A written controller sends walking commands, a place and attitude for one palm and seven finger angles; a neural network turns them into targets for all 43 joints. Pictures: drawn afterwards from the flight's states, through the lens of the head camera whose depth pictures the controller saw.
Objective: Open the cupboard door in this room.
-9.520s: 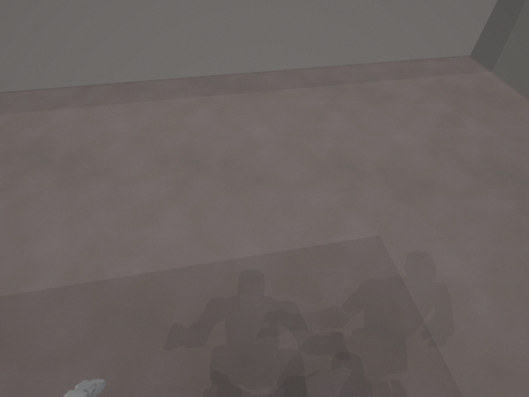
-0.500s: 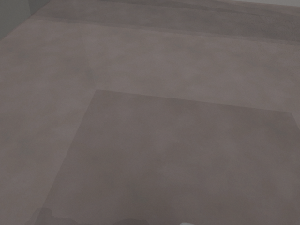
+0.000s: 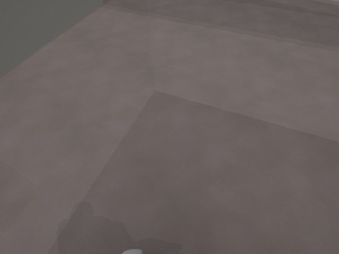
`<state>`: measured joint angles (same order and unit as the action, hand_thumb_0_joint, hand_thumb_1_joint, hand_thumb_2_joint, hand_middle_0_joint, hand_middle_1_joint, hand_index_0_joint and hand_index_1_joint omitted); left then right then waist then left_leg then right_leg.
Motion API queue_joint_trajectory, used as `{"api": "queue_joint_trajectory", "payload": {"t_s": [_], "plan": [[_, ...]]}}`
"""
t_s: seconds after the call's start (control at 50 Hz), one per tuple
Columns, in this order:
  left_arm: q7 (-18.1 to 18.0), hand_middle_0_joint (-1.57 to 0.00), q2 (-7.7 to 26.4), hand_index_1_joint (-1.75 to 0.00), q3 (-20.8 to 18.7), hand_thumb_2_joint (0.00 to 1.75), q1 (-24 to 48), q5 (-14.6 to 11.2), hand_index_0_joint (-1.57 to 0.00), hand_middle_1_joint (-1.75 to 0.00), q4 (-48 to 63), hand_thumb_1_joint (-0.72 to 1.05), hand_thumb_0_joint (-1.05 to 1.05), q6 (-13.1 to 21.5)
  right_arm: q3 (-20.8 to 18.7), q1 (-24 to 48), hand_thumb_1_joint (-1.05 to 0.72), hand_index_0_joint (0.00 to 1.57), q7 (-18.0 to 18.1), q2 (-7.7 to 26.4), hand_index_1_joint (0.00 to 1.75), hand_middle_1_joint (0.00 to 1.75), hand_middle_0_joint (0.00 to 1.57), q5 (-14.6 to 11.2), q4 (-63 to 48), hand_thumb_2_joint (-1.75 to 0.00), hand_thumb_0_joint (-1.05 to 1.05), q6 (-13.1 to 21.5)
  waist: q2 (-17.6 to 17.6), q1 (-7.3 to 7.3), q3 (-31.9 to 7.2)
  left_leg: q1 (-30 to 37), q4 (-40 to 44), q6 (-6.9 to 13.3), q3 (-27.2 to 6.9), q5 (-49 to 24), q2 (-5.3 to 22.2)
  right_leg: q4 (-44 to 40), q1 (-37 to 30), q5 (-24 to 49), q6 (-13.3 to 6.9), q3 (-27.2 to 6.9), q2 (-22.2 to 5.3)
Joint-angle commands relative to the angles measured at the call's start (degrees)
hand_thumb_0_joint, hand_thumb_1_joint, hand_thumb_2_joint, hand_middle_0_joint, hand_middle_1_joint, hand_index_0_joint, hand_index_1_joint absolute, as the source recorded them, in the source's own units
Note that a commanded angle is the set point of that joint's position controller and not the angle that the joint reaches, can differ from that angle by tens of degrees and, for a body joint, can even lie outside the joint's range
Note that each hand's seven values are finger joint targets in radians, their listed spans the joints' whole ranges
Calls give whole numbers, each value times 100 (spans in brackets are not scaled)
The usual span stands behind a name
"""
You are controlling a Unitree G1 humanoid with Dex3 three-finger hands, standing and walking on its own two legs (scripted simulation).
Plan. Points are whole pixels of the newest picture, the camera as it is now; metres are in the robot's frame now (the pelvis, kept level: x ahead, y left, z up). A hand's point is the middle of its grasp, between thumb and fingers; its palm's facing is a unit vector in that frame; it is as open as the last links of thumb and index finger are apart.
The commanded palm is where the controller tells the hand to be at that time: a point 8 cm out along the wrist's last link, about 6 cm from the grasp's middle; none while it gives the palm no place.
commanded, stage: turn or walk to find it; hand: left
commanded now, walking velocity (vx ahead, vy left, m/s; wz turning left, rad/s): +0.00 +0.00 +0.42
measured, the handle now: out of the picture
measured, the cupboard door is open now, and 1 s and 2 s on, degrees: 0 0 0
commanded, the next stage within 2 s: stand and wait in 1.40 s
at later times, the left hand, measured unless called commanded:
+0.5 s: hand out of the picture +0.06 +0.22 -0.15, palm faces +0.20 -0.94 -0.27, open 7.4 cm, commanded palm none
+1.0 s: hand out of the picture -0.12 +0.19 -0.18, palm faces +0.47 -0.85 -0.25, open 7.4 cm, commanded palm none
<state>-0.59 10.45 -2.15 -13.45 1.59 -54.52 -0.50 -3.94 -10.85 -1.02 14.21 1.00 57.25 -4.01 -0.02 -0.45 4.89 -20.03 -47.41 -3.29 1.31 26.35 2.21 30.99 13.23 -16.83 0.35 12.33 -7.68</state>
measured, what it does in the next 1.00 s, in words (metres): steps on the spot, turning left: left foot, then right foot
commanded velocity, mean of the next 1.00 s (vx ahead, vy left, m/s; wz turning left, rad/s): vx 0.00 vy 0.00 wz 0.42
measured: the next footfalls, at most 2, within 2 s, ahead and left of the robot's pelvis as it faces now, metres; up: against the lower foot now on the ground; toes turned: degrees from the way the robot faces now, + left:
left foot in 0.06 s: +0.02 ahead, +0.14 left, +0.00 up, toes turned +6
right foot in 0.52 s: +0.05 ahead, -0.11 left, +0.00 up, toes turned +8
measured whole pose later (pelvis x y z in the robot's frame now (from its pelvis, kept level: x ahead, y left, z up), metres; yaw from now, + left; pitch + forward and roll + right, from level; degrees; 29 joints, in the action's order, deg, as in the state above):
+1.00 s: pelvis -0.05 +0.00 -0.01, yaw +26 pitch +0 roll +0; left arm -0.7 12.7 -3.2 -15.0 1.0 -56.1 -1.5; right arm -3.2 -10.3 -0.9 13.7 0.9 56.4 -2.2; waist 0.8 -1.0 4.0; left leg -13.5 -32.0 -1.1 3.5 17.6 2.0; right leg 36.6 17.4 -17.8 1.1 14.9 -9.6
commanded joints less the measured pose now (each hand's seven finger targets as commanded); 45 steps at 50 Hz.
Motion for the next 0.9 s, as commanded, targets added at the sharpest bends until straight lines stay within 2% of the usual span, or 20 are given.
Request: {"api": "queue_joint_trajectory", "payload": {"t_s": [0.0,0.02,0.04,0.06,0.08,0.1,0.14,0.18,0.3,0.36,0.42,0.46,0.48,0.5,0.52,0.56,0.6,0.68,0.82,0.88], "plan": [[-109,-20,1387,-30,-368,90,-189,-24,-20,-30,179,90,0,20,-11,-79,-90,20,55,275,30,30,20,-55,-463,-90,0,268,1131,11,-857,593,1894,80,412,-995,-139,-94,-740,2781,-462,-704,-1138],[-94,-20,1243,-30,-350,90,-191,-77,-20,-30,218,90,0,-19,-60,-269,-90,20,45,498,30,30,20,-38,-425,-90,0,323,542,132,-980,1375,2585,193,158,-1801,81,514,-157,2200,-159,-471,-942],[-60,-20,918,-30,-303,90,-283,-114,-20,-30,367,90,0,-60,-182,-409,-90,20,61,1058,30,30,20,12,-447,-90,0,375,-1003,202,-1084,2199,2783,697,-1451,-3254,1338,1545,1208,98,255,-166,-264],[-55,-20,715,-30,-172,90,83,-62,-20,-30,566,90,0,-90,-233,-683,-90,20,74,1372,30,30,20,-12,-402,-90,0,319,-1573,357,-859,1959,2821,1192,-1975,-4466,2065,2410,1696,-1946,366,-420,48],[-115,-20,752,-30,-181,90,371,-49,-20,-30,540,90,0,-182,-227,-766,-90,20,162,1250,30,30,20,6,-291,-90,0,345,-1626,470,-873,1652,2890,1210,-2002,-4382,1949,2883,1731,-1870,372,-942,47],[-92,-20,806,-30,-217,90,545,-73,-20,-30,492,90,0,-187,-188,-560,-90,20,213,1118,30,30,20,17,-313,-90,0,329,-1440,395,-599,1463,2850,1248,-1836,-4221,1729,3182,1860,-1542,352,-1076,53],[-22,-20,811,-30,-244,90,308,-81,-20,-30,305,90,0,-154,-89,-32,-90,20,224,870,30,30,20,14,-453,-90,0,358,-1038,115,-467,1367,2782,1174,-1265,-4158,1264,3371,1799,-873,385,-1080,78],[3,-20,807,-30,-237,90,219,-78,-20,-30,233,90,0,-128,-82,-58,-90,20,221,814,30,30,20,-5,-481,-90,0,402,-881,108,-627,1509,2758,1127,-1072,-4383,1112,3320,1723,-661,434,-1068,116],[-37,-20,732,-30,-182,90,487,-99,-20,-30,424,90,0,-135,-152,-301,-90,20,202,852,30,30,20,14,-472,-90,0,369,-757,227,-660,1663,2723,1318,-1489,-4203,1179,2510,1628,-833,500,-1111,255],[-49,-20,670,-30,-167,90,566,-120,-20,-30,522,90,0,-115,-183,-238,-90,20,186,862,30,30,20,48,-519,-90,0,317,-839,231,-582,1243,2666,1324,-1776,-3903,1128,1660,1108,-961,431,-1078,396],[-56,-20,662,-30,-178,90,251,-140,-20,-30,488,90,0,-73,-210,-82,-90,20,165,889,30,30,20,54,-592,-90,0,281,-971,83,-647,768,2519,1203,-1949,-3586,925,673,367,-541,352,-971,592],[-76,-20,787,-30,-208,90,-195,-123,-20,-30,391,90,0,5,-229,13,-90,20,141,805,30,30,20,1,-644,-90,0,273,-646,-145,-814,301,2080,906,-1797,-2969,629,-604,-578,475,320,-937,528],[-112,-20,1104,-30,-268,90,-329,-68,-20,-30,385,90,0,68,-188,-87,-90,20,113,526,30,30,20,-46,-683,-90,0,279,134,-182,-892,-514,1433,579,-1431,-1874,202,-1207,-1374,498,130,-1633,-211],[-145,-20,1580,-30,-363,90,-358,11,-20,-30,439,90,0,100,-118,-111,-90,20,84,163,30,30,20,-50,-842,-90,0,279,1645,-217,-735,-1417,147,180,-480,258,-628,-1534,-1490,808,-488,-3074,-1655],[-144,-20,1601,-30,-378,90,-282,-57,-20,-30,540,90,0,87,-210,18,-90,20,108,460,30,30,20,19,-841,-90,0,180,1653,-294,-641,-1199,-907,197,-716,705,-413,-1770,-502,446,-869,-3247,-2021],[-156,-20,1240,-30,-313,90,359,-62,-20,-30,682,90,0,40,-262,-54,-90,20,48,499,30,30,20,32,-653,-90,0,83,900,53,-54,-1123,-2014,236,-758,70,-211,-1907,411,-433,-813,-2689,-1522],[-136,-20,978,-30,-223,90,695,-62,-20,-30,768,90,0,86,-223,-473,-90,20,-6,353,30,30,20,58,-415,-90,0,48,753,270,-138,-1036,-2325,103,-504,-578,-161,-1665,279,147,-570,-1650,-979],[-148,-20,925,-30,-221,90,253,-46,-20,-30,597,90,0,121,-187,-362,-90,20,-10,356,30,30,20,46,-388,-90,0,44,950,71,-224,-1092,-2072,-53,-352,-707,-34,-1605,-152,548,-609,-1367,-1005],[-129,-20,1279,-30,-324,90,-330,17,-20,-30,251,90,0,77,-40,169,-90,20,21,216,30,30,20,-26,-471,-90,0,136,1054,-266,-580,-560,-143,-43,107,60,-7,-1115,-863,1958,-869,-1173,-1306],[-124,-20,1354,-30,-354,90,-352,25,-20,-30,146,90,0,52,5,73,-90,20,55,182,30,30,20,-69,-466,-90,0,214,1209,-217,-795,-83,846,40,305,4,-78,-686,-978,2697,-839,-1071,-1362]]}}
